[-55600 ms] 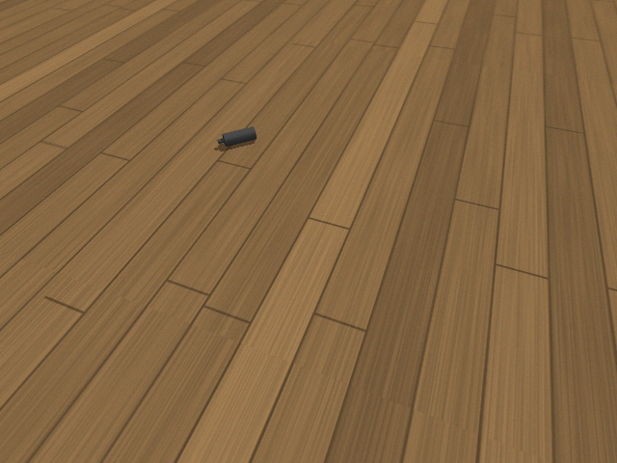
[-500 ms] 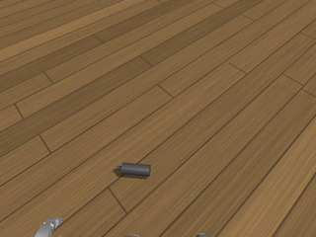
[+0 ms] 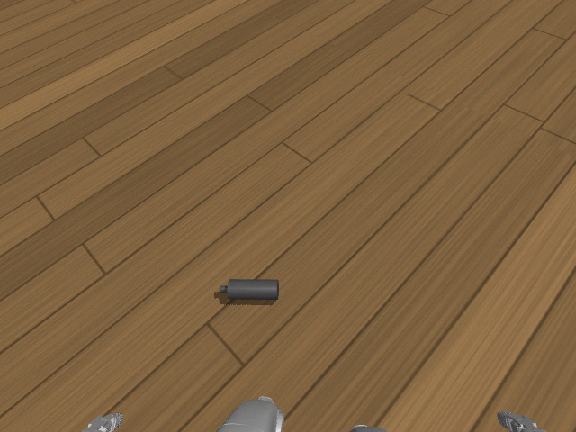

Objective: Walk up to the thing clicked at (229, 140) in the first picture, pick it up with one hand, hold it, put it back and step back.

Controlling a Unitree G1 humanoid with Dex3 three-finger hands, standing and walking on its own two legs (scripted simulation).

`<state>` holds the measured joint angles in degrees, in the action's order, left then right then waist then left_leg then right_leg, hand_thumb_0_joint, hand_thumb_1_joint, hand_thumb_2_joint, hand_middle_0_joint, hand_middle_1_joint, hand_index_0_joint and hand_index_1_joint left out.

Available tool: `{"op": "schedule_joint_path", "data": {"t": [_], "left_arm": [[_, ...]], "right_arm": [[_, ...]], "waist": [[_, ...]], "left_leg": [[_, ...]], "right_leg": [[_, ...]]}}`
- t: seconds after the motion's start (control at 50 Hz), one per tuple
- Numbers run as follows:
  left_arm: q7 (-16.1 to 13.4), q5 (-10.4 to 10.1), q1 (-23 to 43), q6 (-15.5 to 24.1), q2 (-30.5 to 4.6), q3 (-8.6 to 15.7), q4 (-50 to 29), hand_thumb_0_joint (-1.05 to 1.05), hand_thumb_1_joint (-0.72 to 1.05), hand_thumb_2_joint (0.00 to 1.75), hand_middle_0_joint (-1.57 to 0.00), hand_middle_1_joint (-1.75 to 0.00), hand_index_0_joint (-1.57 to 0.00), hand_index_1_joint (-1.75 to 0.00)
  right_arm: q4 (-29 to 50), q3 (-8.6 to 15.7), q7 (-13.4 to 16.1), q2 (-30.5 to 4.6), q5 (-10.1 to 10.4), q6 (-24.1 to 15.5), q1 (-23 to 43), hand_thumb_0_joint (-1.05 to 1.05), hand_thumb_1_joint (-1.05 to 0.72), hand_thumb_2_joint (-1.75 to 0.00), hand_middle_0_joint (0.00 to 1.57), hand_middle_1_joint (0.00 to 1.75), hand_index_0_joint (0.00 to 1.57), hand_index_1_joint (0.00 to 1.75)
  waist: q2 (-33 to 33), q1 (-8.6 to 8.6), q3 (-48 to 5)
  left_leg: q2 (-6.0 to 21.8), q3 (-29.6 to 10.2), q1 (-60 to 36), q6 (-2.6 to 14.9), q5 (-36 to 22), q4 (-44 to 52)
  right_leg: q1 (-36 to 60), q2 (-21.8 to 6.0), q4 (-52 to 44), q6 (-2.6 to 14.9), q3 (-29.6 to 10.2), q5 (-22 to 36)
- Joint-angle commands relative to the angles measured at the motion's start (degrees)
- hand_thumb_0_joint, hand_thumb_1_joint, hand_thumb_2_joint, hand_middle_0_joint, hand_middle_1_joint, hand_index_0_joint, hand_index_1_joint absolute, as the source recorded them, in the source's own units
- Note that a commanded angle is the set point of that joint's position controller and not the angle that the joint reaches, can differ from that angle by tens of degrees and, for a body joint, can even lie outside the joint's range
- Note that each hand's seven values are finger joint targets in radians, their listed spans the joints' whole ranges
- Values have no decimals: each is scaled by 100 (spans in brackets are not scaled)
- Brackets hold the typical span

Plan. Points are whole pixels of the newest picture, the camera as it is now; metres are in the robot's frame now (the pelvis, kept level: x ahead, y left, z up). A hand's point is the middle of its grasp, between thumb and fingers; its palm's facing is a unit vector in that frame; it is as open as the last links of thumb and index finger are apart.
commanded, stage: step back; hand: left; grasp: from above
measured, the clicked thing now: (248, 289) +0.60 +0.23 -0.73
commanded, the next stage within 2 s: none
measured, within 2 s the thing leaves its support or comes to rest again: neither
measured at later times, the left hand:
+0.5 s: hand out of the picture -0.06 +0.30 -0.15, palm faces +0.05 -0.93 -0.36, open 7.4 cm
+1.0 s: hand out of the picture -0.20 +0.25 -0.12, palm faces +0.00 -0.89 -0.46, open 7.4 cm
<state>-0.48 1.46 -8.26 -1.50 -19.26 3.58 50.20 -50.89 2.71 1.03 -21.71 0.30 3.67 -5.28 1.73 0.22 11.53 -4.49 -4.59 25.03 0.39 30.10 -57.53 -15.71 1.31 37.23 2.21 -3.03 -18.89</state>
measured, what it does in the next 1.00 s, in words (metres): walks backwards: left foot, then right foot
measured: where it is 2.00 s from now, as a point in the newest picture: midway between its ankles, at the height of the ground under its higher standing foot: outside the picture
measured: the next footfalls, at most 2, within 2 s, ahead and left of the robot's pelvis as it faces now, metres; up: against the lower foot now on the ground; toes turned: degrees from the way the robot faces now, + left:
left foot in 0.28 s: -0.05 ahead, +0.14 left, +0.00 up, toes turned +0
right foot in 0.72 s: -0.22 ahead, -0.13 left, +0.00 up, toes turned +0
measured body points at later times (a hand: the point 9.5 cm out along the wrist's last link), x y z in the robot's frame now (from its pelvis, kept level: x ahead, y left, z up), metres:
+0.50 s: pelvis -0.14 +0.03 +0.01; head -0.08 +0.06 +0.45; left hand -0.06 +0.35 -0.13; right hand -0.02 -0.28 -0.09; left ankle -0.09 +0.14 -0.73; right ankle -0.17 -0.13 -0.62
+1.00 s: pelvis -0.30 -0.02 +0.00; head -0.24 -0.05 +0.45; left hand -0.20 +0.30 -0.09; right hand -0.23 -0.34 -0.14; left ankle -0.33 +0.13 -0.67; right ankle -0.26 -0.13 -0.73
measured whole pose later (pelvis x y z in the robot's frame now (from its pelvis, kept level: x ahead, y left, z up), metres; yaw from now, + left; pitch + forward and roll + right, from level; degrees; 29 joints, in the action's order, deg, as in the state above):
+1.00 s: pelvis -0.30 -0.02 +0.00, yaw +1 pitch -1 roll +2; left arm -1.1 2.6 -10.3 -2.5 -19.9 4.6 45.5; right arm -50.9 3.4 1.7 -24.0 -0.4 2.9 -13.2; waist 2.5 -0.2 8.1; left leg -5.6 -7.3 23.2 -1.7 27.9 -58.7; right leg -19.2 -2.0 34.5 0.9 0.1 -14.9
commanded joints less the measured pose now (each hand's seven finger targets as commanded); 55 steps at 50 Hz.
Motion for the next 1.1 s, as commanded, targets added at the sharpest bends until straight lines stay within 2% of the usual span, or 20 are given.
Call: {"op": "schedule_joint_path", "data": {"t": [0.0, 0.14, 0.2, 0.24, 0.26, 0.28, 0.3, 0.32, 0.4, 0.56, 0.68, 0.7, 0.72, 0.74, 0.76, 0.82, 0.84, 0.96, 1.02, 1.08], "left_arm": [[-142, -10, 530, 163, -1496, 473, -740, 0, 90, 90, -20, -30, -20, -30], [-187, 36, -262, 76, -1425, 448, -825, 0, 90, 90, -20, -30, -20, -30], [-152, -12, 17, 4, -1566, 433, -936, 0, 90, 90, -20, -30, -20, -30], [-106, -68, 295, -65, -1610, 395, -1025, 0, 90, 90, -20, -30, -20, -30], [-97, -85, 301, -97, -1417, 345, -1076, 0, 90, 90, -20, -30, -20, -30], [-101, -110, 221, -93, -1167, 297, -1102, 0, 90, 90, -20, -30, -20, -30], [-178, -87, 355, -98, -1351, 415, -1044, 0, 90, 90, -20, -30, -20, -30], [-223, -25, 328, -108, -1460, 459, -954, 0, 90, 90, -20, -30, -20, -30], [-94, -108, -425, -116, -1404, 483, -589, 0, 90, 90, -20, -30, -20, -30], [-58, -31, -433, -41, -1275, 398, -689, 0, 90, 90, -20, -30, -20, -30], [35, -13, -1668, -11, -1261, 462, -24, 0, 90, 90, -20, -30, -20, -30], [35, 79, -1546, 7, -1441, 508, -40, 0, 90, 90, -20, -30, -20, -30], [38, 159, -1436, 25, -1879, 627, -208, 0, 90, 90, -20, -30, -20, -30], [33, 158, -735, -2, -2489, 723, -549, 0, 90, 90, -20, -30, -20, -30], [-19, 131, -184, 19, -2553, 724, -769, 0, 90, 90, -20, -30, -20, -30], [-57, 114, 686, 70, -1618, 521, -895, 0, 90, 90, -20, -30, -20, -30], [-59, 107, 579, 66, -1513, 534, -889, 0, 90, 90, -20, -30, -20, -30], [-203, 108, -438, 24, -1428, 526, -874, 0, 90, 90, -20, -30, -20, -30], [-201, 31, -368, -46, -1472, 474, -945, 0, 90, 90, -20, -30, -20, -30], [-140, -51, 157, -150, -1426, 365, -1137, 0, 90, 90, -20, -30, -20, -30]], "right_arm": [[238, 249, 78, -1098, 47, -174, -471, 0, -90, -90, 20, 30, 20, 30], [467, 187, 118, -1003, -27, -277, -325, 0, -90, -90, 20, 30, 20, 30], [333, 244, 75, -1031, -97, -293, -664, 0, -90, -90, 20, 30, 20, 30], [163, 324, 24, -1075, -156, -320, -1036, 0, -90, -90, 20, 30, 20, 30], [222, 393, 26, -1268, -243, -331, -985, 0, -90, -90, 20, 30, 20, 30], [296, 490, 10, -1769, -308, -345, -842, 0, -90, -90, 20, 30, 20, 30], [416, 520, -47, -2113, -285, -326, -493, 0, -90, -90, 20, 30, 20, 30], [492, 538, -41, -2152, -287, -335, -286, 0, -90, -90, 20, 30, 20, 30], [648, 348, 6, -1342, -283, -387, 364, 0, -90, -90, 20, 30, 20, 30], [663, 442, 64, -1360, -163, -361, -366, 0, -90, -90, 20, 30, 20, 30], [834, 485, 24, -1589, -163, -142, 159, 0, -90, -90, 20, 30, 20, 30], [837, 429, 8, -1392, -106, -120, 101, 0, -90, -90, 20, 30, 20, 30], [951, 330, 6, -1051, -49, -126, 85, 0, -90, -90, 20, 30, 20, 30], [991, 379, 92, -1078, -62, -125, 263, 0, -90, -90, 20, 30, 20, 30], [894, 501, 135, -1370, -106, -125, 185, 0, -90, -90, 20, 30, 20, 30], [418, 407, 58, -1187, -36, -155, -612, 0, -90, -90, 20, 30, 20, 30], [388, 328, 84, -1050, -45, -185, -766, 0, -90, -90, 20, 30, 20, 30], [620, 218, 130, -943, -128, -329, -473, 0, -90, -90, 20, 30, 20, 30], [510, 249, 101, -954, -147, -361, -771, 0, -90, -90, 20, 30, 20, 30], [289, 371, 97, -1114, -194, -377, -1334, 0, -90, -90, 20, 30, 20, 30]], "waist": [[-875, -143, -1129], [-1281, 329, -1639], [-1613, 101, -1709], [-1241, -141, -1716], [-673, -192, -1582], [656, -181, -1477], [1040, -248, -1265], [1041, -298, -1049], [552, 259, -848], [853, -262, -1529], [997, 224, -1764], [382, 185, -1512], [-1064, 237, -1168], [-1861, 376, -779], [-1796, 256, -313], [-1029, -373, -428], [-1133, -338, -669], [-1384, 380, -1423], [-1475, 321, -1668], [-898, -57, -1826]], "left_leg": [[-377, -629, 232, -59, -68, -1315], [75, -108, 419, -232, 86, 767], [295, 186, -513, -54, -379, 2011], [243, 397, -1501, 65, -1729, 3079], [679, -340, -1601, 232, -1997, 3427], [1864, -1902, -1841, 680, -2695, 3812], [2619, -2482, -869, 1427, -2862, 4016], [2803, -2829, -136, 1726, -2357, 4240], [1632, -1010, -821, 921, -2316, 3911], [1990, -877, -2526, 1458, -3367, 3341], [1653, -524, -911, 888, -2077, 2948], [1255, -320, -247, 564, -1328, 2542], [341, -19, 767, 158, -248, 1465], [-190, -126, 512, -112, 354, 38], [183, -551, 148, -132, 263, -781], [-365, -588, 148, -54, -618, -1181], [-408, -529, 274, -84, -652, -1209], [82, -89, 761, -233, 134, 567], [239, 337, -22, -92, -241, 2032], [475, 192, -1300, 132, -2413, 3551]], "right_leg": [[356, -1342, -1252, 1001, -1120, 3297], [1948, -1485, -791, 1125, -1146, 3778], [1282, -1444, -659, 954, -1124, 3300], [413, -1198, -277, 597, -882, 2453], [-171, -830, 47, 303, -818, 1455], [-1131, 83, 1063, 28, -445, -242], [-1025, 543, 2231, -86, -542, -1869], [-759, 519, 3092, -89, -855, -1942], [-1376, 629, 3723, -108, -962, -694], [-1157, 137, 1857, -550, -513, -1099], [921, -99, -1185, -115, 332, 181], [986, -234, -1355, 17, -158, 140], [692, -1275, -1836, 367, -1956, -605], [-921, -2382, -2471, 1256, -2966, -1131], [-1885, -2704, -2758, 1527, -3344, -1312], [-1146, -1250, -1865, 690, -862, 495], [-666, -1048, -1642, 506, -572, 995], [1881, -1619, -731, 989, -887, 3400], [1806, -1572, -327, 876, -845, 3743], [713, -1296, 223, 396, -620, 2542]]}}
